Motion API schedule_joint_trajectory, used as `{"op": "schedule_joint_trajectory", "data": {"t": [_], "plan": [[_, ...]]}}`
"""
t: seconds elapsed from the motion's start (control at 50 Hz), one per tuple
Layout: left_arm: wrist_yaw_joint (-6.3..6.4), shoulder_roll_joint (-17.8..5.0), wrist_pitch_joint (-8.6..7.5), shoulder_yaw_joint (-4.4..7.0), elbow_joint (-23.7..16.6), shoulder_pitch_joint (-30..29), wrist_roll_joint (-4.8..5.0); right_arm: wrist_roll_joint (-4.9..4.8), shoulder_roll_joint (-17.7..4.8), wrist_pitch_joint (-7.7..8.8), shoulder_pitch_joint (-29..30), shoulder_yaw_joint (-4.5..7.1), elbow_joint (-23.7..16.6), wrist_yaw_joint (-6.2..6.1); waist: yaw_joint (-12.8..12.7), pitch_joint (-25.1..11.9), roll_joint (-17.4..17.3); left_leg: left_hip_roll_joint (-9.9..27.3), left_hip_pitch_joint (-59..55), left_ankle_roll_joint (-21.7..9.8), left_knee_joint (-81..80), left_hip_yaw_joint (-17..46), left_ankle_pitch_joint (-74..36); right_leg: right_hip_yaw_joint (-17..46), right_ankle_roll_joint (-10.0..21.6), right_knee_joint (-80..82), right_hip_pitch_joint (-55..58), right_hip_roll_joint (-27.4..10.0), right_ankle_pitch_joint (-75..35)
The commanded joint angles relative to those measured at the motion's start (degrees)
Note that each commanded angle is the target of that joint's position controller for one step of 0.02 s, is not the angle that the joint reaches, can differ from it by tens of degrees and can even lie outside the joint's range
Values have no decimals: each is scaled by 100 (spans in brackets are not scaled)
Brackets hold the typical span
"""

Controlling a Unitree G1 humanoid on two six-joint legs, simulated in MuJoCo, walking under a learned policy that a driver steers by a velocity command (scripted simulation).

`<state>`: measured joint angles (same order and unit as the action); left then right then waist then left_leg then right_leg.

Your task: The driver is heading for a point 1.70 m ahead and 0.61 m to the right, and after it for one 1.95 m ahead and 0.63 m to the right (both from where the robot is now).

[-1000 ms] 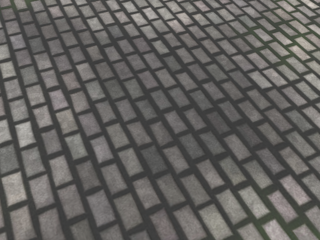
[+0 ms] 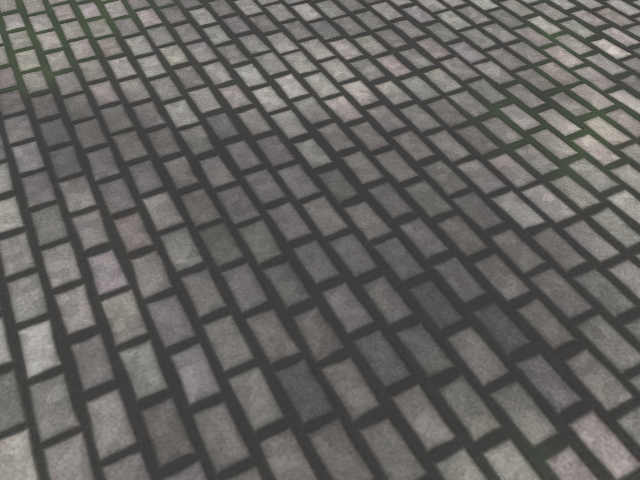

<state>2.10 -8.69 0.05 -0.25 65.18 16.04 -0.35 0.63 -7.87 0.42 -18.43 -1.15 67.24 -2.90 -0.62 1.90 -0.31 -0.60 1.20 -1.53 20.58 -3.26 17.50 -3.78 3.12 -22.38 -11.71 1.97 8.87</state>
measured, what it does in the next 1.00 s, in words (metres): stands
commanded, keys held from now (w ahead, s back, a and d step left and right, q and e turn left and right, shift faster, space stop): no key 1.00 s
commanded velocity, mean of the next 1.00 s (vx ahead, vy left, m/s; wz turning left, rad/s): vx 0.00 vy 0.00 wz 0.00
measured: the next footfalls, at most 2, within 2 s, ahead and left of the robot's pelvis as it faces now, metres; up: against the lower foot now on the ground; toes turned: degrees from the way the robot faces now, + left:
right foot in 1.80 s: +0.24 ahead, -0.11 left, +0.00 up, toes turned -5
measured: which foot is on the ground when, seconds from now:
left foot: down 0.00-1.00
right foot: down 0.00-1.00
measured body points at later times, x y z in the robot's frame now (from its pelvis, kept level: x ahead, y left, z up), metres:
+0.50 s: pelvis +0.00 +0.01 +0.00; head +0.01 +0.01 +0.45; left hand -0.03 +0.22 -0.16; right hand -0.06 -0.19 -0.16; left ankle -0.07 +0.10 -0.74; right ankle +0.04 -0.09 -0.74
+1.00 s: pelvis +0.01 +0.02 +0.00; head +0.02 +0.02 +0.45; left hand -0.02 +0.22 -0.17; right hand -0.05 -0.18 -0.16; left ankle -0.07 +0.10 -0.74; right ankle +0.04 -0.09 -0.74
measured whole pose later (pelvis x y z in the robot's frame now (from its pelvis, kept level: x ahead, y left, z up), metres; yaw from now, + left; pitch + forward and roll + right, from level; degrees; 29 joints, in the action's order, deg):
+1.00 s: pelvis +0.01 +0.02 +0.00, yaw +0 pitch -1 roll -1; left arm 2.5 -6.3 -0.3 -0.8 68.2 17.9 -0.2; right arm 0.7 -5.2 1.6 -23.1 -1.5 66.9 -3.1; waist -0.5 1.3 -0.3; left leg -1.7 1.4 -2.9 20.9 -3.3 18.7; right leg -2.8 1.5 -24.1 -12.6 0.9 10.5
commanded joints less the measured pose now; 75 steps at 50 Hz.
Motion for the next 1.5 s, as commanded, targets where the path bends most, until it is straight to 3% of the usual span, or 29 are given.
{"op": "schedule_joint_trajectory", "data": {"t": [0.02, 0.54, 1.42, 1.46, 1.5], "plan": [[12, -434, -24, 56, -10, 324, 1, 1, -380, 25, -506, 42, 21, -14, 2, 356, -3, 638, 729, -166, -473, 577, -585, 848, 33, 380, 206, -730, -447], [26, -195, -43, -3, 245, 583, 10, 4, -127, 95, -972, 8, 55, -22, -4, 400, -28, 653, 813, -193, -453, 598, -808, 812, -3, 232, 135, -723, -545], [58, -50, -37, -27, 335, 708, 30, 0, -38, 139, -1236, 7, -10, -30, 19, 420, -63, 691, 638, -196, -387, 584, -1646, 699, -78, -15, 122, -733, -788], [47, -37, -22, -26, 323, 648, 13, 23, -71, 133, -1357, 28, 14, -20, 95, 398, -99, 622, 615, -290, -596, 657, -444, 596, -61, -103, 20, -581, -23], [-1, -114, -6, 30, 159, 385, -37, 21, -391, 90, -1527, 170, 15, -5, 249, 732, -529, 859, 618, -649, -969, 1211, 1523, 145, -27, -866, -734, -172, 1202]]}}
